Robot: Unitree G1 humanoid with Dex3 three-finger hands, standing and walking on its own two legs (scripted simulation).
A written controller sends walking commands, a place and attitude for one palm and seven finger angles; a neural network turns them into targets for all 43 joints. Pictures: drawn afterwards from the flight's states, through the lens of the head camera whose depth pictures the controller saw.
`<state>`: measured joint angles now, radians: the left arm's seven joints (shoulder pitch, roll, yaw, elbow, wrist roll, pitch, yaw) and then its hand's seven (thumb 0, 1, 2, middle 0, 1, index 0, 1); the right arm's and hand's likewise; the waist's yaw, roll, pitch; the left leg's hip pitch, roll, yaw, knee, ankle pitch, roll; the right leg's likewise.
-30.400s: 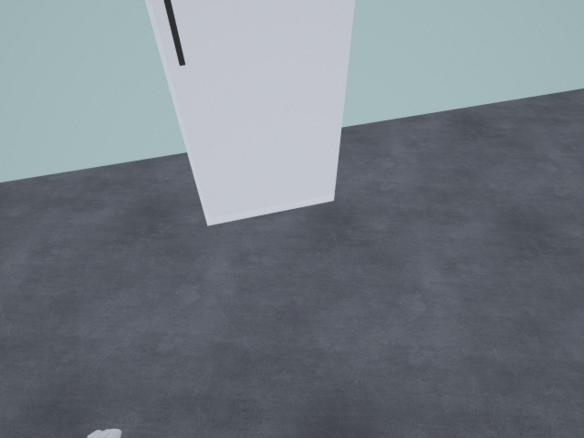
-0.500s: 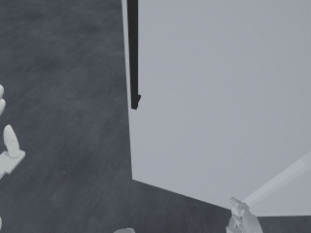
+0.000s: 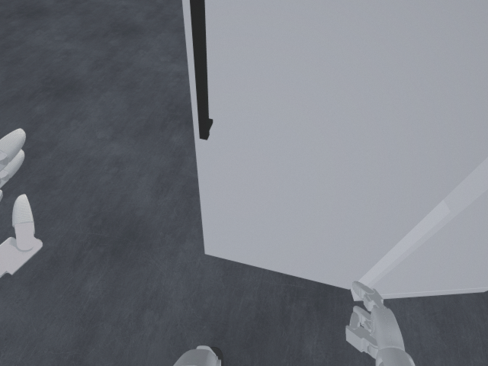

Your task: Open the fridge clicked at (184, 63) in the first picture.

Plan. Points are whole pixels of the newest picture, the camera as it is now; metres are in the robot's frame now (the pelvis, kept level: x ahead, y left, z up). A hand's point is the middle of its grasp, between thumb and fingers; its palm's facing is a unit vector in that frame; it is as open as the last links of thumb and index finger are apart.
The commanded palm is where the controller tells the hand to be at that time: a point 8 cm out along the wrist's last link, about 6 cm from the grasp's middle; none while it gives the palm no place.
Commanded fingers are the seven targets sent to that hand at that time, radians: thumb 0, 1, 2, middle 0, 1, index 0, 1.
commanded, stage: step back with the hand held close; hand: left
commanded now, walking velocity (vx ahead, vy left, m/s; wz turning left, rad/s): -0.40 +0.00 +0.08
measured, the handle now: (204, 65) +0.56 +0.14 +0.19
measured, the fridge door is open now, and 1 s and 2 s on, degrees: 72 72 72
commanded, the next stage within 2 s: stop stepping back and stand still in 0.04 s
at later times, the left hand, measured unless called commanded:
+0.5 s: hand out of the picture +0.07 +0.29 +0.17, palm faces +0.54 -0.77 -0.35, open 7.4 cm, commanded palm +0.02 +0.31 +0.18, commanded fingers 0.00 0.90 0.90 -0.20 -0.30 -0.20 -0.30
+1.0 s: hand out of the picture +0.05 +0.32 +0.16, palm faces +0.55 -0.74 -0.38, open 7.4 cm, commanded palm -0.01 +0.34 +0.18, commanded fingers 0.00 0.90 0.90 -0.20 -0.30 -0.20 -0.30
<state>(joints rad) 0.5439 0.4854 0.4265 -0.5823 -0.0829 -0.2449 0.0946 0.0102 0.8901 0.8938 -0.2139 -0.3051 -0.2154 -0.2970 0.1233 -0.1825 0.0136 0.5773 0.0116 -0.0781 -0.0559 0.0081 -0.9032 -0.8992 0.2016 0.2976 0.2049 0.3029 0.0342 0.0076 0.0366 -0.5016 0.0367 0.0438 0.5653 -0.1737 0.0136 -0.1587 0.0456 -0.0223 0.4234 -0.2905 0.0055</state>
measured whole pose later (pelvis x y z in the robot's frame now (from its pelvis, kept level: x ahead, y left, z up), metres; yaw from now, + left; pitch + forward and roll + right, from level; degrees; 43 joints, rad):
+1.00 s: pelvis -0.12 +0.03 +0.00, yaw +6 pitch -3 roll +0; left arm 0.46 0.37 0.41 -0.41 -0.02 -0.21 0.14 0.01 0.89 0.89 -0.21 -0.30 -0.21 -0.30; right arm 0.25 -0.20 0.01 0.65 -0.01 -0.13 -0.08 0.01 -0.90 -0.90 0.20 0.30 0.20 0.30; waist 0.02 -0.04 0.00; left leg -0.28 0.00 0.06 0.57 -0.24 0.03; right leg -0.26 0.00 -0.02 0.61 -0.31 0.00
